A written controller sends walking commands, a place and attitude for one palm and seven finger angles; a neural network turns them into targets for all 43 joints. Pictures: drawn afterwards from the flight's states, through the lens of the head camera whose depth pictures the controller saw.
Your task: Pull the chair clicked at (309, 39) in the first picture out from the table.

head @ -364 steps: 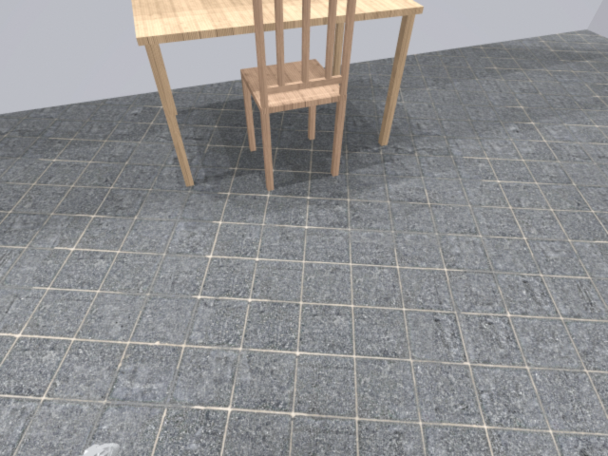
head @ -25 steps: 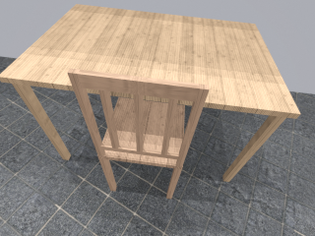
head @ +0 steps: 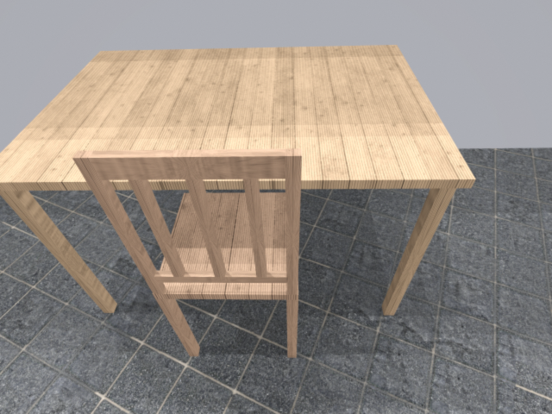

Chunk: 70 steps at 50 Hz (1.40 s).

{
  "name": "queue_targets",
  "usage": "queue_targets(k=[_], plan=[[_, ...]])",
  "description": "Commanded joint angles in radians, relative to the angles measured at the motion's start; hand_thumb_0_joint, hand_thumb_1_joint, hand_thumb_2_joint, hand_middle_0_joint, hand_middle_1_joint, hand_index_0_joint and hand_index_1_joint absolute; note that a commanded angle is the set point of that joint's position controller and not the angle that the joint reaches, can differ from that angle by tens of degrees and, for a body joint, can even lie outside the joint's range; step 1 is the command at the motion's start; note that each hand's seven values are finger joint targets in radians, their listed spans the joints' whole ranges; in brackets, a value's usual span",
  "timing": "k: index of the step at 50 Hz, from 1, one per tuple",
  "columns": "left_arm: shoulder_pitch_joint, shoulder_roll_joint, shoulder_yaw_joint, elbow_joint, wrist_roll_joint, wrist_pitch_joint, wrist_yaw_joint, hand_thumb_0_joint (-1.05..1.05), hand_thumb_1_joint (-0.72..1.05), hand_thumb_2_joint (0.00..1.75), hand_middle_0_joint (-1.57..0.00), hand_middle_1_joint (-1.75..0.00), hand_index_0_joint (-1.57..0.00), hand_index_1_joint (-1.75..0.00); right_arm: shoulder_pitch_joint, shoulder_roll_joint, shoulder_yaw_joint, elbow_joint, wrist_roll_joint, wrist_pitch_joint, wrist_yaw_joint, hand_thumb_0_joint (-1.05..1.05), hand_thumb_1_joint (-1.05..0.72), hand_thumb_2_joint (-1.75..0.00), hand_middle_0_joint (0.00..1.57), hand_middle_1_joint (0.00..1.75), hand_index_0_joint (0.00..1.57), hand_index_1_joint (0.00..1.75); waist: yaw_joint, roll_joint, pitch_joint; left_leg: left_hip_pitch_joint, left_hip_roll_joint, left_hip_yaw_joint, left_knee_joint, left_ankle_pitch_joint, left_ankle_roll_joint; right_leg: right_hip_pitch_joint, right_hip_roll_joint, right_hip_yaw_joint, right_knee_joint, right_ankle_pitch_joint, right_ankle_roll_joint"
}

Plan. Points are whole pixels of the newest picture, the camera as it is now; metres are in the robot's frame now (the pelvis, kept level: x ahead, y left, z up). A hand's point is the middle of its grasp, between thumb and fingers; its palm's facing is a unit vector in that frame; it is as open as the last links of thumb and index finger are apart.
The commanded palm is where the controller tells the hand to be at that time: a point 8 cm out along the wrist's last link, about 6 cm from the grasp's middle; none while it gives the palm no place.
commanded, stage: come to a stop and stand still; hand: left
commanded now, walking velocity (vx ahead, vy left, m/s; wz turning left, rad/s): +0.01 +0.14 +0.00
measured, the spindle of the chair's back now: (209, 232) +0.48 +0.18 -0.07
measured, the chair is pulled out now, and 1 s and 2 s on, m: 0.00 0.00 0.00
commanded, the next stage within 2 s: look again from close up in 0.74 s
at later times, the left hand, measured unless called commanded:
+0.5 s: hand out of the picture +0.04 +0.24 -0.18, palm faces +0.01 -0.97 -0.25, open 7.4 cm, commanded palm none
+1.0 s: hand out of the picture +0.00 +0.24 -0.18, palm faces +0.01 -0.97 -0.23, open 7.4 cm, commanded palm none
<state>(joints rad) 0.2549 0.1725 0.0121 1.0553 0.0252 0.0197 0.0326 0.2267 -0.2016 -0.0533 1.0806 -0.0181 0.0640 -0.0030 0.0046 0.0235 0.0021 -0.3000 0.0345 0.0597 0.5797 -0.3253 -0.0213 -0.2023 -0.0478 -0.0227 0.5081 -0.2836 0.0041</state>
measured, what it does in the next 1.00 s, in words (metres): steps on the spot: left foot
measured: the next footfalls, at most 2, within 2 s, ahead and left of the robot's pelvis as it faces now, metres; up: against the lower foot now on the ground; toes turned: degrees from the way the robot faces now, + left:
left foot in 0.18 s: +0.01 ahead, +0.13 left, +0.00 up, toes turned +2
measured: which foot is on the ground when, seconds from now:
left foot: up 0.00-0.16, down 0.18-1.00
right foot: down 0.00-1.00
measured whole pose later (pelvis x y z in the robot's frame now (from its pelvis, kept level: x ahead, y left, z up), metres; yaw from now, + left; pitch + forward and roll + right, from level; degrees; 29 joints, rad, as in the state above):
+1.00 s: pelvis -0.01 +0.05 +0.00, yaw +0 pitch -2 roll +0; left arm 0.28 0.19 -0.01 1.05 0.02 0.01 0.04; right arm 0.21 -0.18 -0.02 1.08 -0.01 0.01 -0.01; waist 0.01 -0.01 0.07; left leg -0.17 -0.04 0.08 0.49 -0.30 0.06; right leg -0.20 -0.10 0.00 0.48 -0.25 0.08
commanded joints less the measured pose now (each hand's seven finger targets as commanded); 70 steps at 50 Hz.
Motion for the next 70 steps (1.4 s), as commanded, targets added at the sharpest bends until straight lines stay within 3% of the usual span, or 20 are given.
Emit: queue_targets(k=[1,4,6,8,9,10,11,12,13,14,15,17,20,21,24,33,36,43,70], plan=[[-0.033,0.192,0.050,-0.056,-0.005,-0.020,0.006,0.00,0.90,0.90,-0.20,-0.30,-0.20,-0.30,0.040,-0.045,0.000,-0.045,0.004,-0.031,0.003,0.00,-0.90,-0.90,0.20,0.30,0.20,0.30,-0.003,-0.174,0.108,-0.010,-0.006,-0.031,0.079,-0.025,0.000,-0.117,-0.221,0.214,-0.311,-0.083,-0.120],[0.012,0.179,0.055,-0.039,-0.004,-0.024,0.010,0.00,0.90,0.90,-0.20,-0.30,-0.20,-0.30,0.055,-0.040,0.006,-0.055,0.006,-0.040,-0.007,0.00,-0.90,-0.90,0.20,0.30,0.20,0.30,0.014,-0.187,0.065,-0.019,-0.009,-0.029,0.026,-0.036,-0.009,-0.013,-0.232,0.193,-0.216,0.202,-0.139],[0.023,0.172,0.056,-0.025,-0.007,-0.024,0.013,0.00,0.90,0.90,-0.20,-0.30,-0.20,-0.30,0.074,-0.027,0.011,-0.043,0.010,-0.046,-0.016,0.00,-0.90,-0.90,0.20,0.30,0.20,0.30,0.014,-0.180,0.022,0.045,-0.016,-0.016,-0.093,0.019,-0.012,0.026,-0.224,0.172,-0.155,0.329,-0.129],[0.010,0.151,0.054,-0.023,-0.015,-0.020,0.016,0.00,0.90,0.90,-0.20,-0.30,-0.20,-0.30,0.113,-0.037,0.015,-0.025,0.009,-0.058,-0.023,0.00,-0.90,-0.90,0.20,0.30,0.20,0.30,0.004,-0.119,-0.007,0.147,0.014,-0.043,-0.201,0.186,0.000,-0.005,-0.172,0.137,-0.080,0.345,-0.088],[0.010,0.127,0.051,-0.023,-0.017,-0.018,0.015,0.00,0.90,0.90,-0.20,-0.30,-0.20,-0.30,0.120,-0.053,0.013,-0.023,0.006,-0.064,-0.026,0.00,-0.90,-0.90,0.20,0.30,0.20,0.30,0.007,-0.067,-0.032,0.189,0.059,-0.070,-0.191,0.329,0.015,-0.018,-0.121,0.090,-0.044,0.329,-0.060],[0.011,0.109,0.047,-0.024,-0.016,-0.016,0.016,0.00,0.90,0.90,-0.20,-0.30,-0.20,-0.30,0.114,-0.070,0.012,-0.023,0.005,-0.065,-0.029,0.00,-0.90,-0.90,0.20,0.30,0.20,0.30,0.015,-0.041,-0.039,0.189,0.092,-0.082,-0.171,0.385,0.026,-0.027,-0.088,0.066,-0.040,0.264,-0.043],[-0.009,0.289,0.014,-0.075,-0.025,-0.053,0.016,0.00,0.90,0.90,-0.20,-0.30,-0.20,-0.30,0.009,-0.158,-0.003,-0.091,-0.020,-0.065,-0.019,0.00,-0.90,-0.90,0.20,0.30,0.20,0.30,-0.002,-0.012,0.121,0.069,-0.006,-0.102,-0.170,0.185,0.055,-0.037,-0.009,0.058,-0.073,0.063,-0.058],[0.030,0.231,0.035,-0.090,-0.018,-0.043,0.019,0.00,0.90,0.90,-0.20,-0.30,-0.20,-0.30,-0.005,-0.121,-0.020,-0.128,0.002,-0.077,-0.011,0.00,-0.90,-0.90,0.20,0.30,0.20,0.30,0.027,-0.057,0.073,-0.004,0.014,-0.081,-0.092,0.031,0.032,-0.079,-0.095,0.139,-0.113,-0.089,-0.055],[0.011,0.203,0.020,-0.089,-0.014,-0.049,0.020,0.00,0.90,0.90,-0.20,-0.30,-0.20,-0.30,0.016,-0.072,-0.007,-0.123,0.002,-0.072,-0.007,0.00,-0.90,-0.90,0.20,0.30,0.20,0.30,-0.011,-0.072,0.018,0.013,-0.005,-0.079,-0.075,0.051,0.026,-0.051,-0.141,0.190,-0.140,-0.070,-0.081],[0.001,0.189,0.019,-0.102,-0.014,-0.051,0.021,0.00,0.90,0.90,-0.20,-0.30,-0.20,-0.30,0.040,-0.058,-0.007,-0.121,0.000,-0.070,-0.006,0.00,-0.90,-0.90,0.20,0.30,0.20,0.30,-0.022,-0.051,-0.013,0.041,-0.004,-0.077,-0.063,0.063,0.022,-0.066,-0.154,0.194,-0.145,-0.082,-0.086],[-0.013,0.187,0.016,-0.109,-0.013,-0.052,0.021,0.00,0.90,0.90,-0.20,-0.30,-0.20,-0.30,0.050,-0.058,-0.005,-0.116,0.001,-0.072,-0.006,0.00,-0.90,-0.90,0.20,0.30,0.20,0.30,-0.029,-0.023,-0.025,0.061,0.000,-0.081,-0.067,0.094,0.025,-0.069,-0.145,0.173,-0.132,-0.039,-0.083],[-0.012,0.168,0.015,-0.117,-0.013,-0.045,0.020,0.00,0.90,0.90,-0.20,-0.30,-0.20,-0.30,0.068,-0.058,0.000,-0.123,-0.002,-0.076,-0.006,0.00,-0.90,-0.90,0.20,0.30,0.20,0.30,-0.027,-0.024,-0.034,0.057,0.017,-0.092,-0.083,0.128,0.043,-0.049,-0.096,0.105,-0.069,0.040,-0.055],[0.018,0.132,0.010,-0.112,-0.010,-0.040,0.022,0.00,0.90,0.90,-0.20,-0.30,-0.20,-0.30,0.050,-0.094,-0.004,-0.133,0.002,-0.087,-0.013,0.00,-0.90,-0.90,0.20,0.30,0.20,0.30,-0.010,0.057,-0.033,0.071,0.073,-0.136,-0.121,0.349,0.065,-0.031,-0.041,0.011,0.013,0.149,-0.018],[0.034,0.129,0.005,-0.114,-0.008,-0.038,0.022,0.00,0.90,0.90,-0.20,-0.30,-0.20,-0.30,0.050,-0.105,0.001,-0.133,0.000,-0.085,-0.013,0.00,-0.90,-0.90,0.20,0.30,0.20,0.30,-0.003,0.031,-0.037,0.088,0.087,-0.145,-0.119,0.412,0.074,-0.020,-0.029,0.007,0.012,0.147,-0.015],[0.030,0.120,0.010,-0.111,-0.009,-0.032,0.024,0.00,0.90,0.90,-0.20,-0.30,-0.20,-0.30,0.038,-0.114,-0.003,-0.136,0.002,-0.084,-0.018,0.00,-0.90,-0.90,0.20,0.30,0.20,0.30,-0.008,0.047,0.008,0.090,0.092,-0.143,-0.130,0.483,0.073,-0.038,-0.029,-0.010,0.022,0.151,-0.005],[0.033,0.137,0.010,-0.110,-0.008,-0.029,0.019,0.00,0.90,0.90,-0.20,-0.30,-0.20,-0.30,-0.019,-0.117,0.003,-0.132,0.002,-0.080,-0.012,0.00,-0.90,-0.90,0.20,0.30,0.20,0.30,-0.007,-0.007,0.022,0.112,0.064,-0.113,-0.163,0.342,0.064,-0.027,-0.050,0.020,-0.018,0.182,0.007],[0.031,0.138,0.011,-0.105,-0.007,-0.027,0.018,0.00,0.90,0.90,-0.20,-0.30,-0.20,-0.30,-0.021,-0.119,0.006,-0.121,0.004,-0.080,-0.012,0.00,-0.90,-0.90,0.20,0.30,0.20,0.30,-0.005,0.015,0.018,0.117,0.068,-0.115,-0.186,0.335,0.065,-0.013,-0.047,0.015,-0.021,0.170,0.011],[0.048,0.130,0.009,-0.069,-0.008,-0.029,0.016,0.00,0.90,0.90,-0.20,-0.30,-0.20,-0.30,-0.022,-0.108,0.012,-0.084,0.008,-0.080,-0.012,0.00,-0.90,-0.90,0.20,0.30,0.20,0.30,-0.005,-0.021,0.043,0.116,0.056,-0.108,-0.205,0.257,0.063,-0.012,-0.060,0.032,-0.054,0.178,0.010],[0.082,0.073,0.011,0.022,-0.009,-0.041,0.016,0.00,0.90,0.90,-0.20,-0.30,-0.20,-0.30,0.072,-0.042,0.022,0.039,0.011,-0.080,-0.018,0.00,-0.90,-0.90,0.20,0.30,0.20,0.30,-0.009,-0.028,0.074,0.120,0.055,-0.080,-0.243,0.165,0.051,-0.019,-0.063,0.062,-0.102,0.173,-0.005]])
